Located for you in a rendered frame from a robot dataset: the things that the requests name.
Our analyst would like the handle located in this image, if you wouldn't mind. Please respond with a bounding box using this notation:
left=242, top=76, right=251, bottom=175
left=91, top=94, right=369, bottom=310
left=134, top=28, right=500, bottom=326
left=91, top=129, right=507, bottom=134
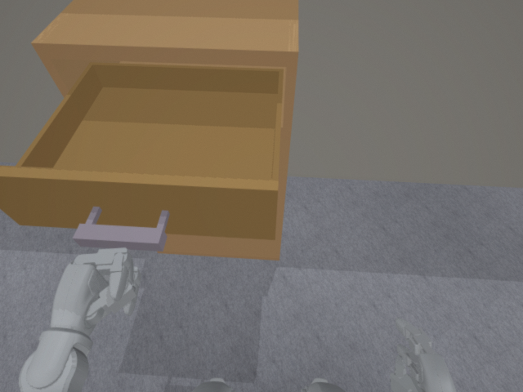
left=73, top=207, right=170, bottom=252

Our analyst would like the drawer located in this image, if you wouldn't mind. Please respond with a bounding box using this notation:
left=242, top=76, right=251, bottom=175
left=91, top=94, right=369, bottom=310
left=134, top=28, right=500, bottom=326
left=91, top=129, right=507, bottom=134
left=0, top=62, right=284, bottom=240

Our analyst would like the left robot hand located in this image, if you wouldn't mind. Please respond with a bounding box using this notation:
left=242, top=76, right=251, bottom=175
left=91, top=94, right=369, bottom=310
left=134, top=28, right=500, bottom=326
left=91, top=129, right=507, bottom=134
left=50, top=247, right=142, bottom=336

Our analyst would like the robot left forearm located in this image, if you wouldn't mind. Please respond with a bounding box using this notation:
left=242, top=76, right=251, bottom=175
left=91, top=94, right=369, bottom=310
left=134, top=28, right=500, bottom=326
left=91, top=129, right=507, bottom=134
left=19, top=328, right=93, bottom=392

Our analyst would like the right robot hand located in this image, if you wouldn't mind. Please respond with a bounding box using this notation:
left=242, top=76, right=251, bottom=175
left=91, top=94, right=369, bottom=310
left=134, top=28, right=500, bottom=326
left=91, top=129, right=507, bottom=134
left=390, top=318, right=456, bottom=392

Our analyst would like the cabinet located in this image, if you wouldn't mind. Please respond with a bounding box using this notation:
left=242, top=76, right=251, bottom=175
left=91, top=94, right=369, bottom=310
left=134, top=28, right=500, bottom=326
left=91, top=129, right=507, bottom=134
left=31, top=0, right=298, bottom=261

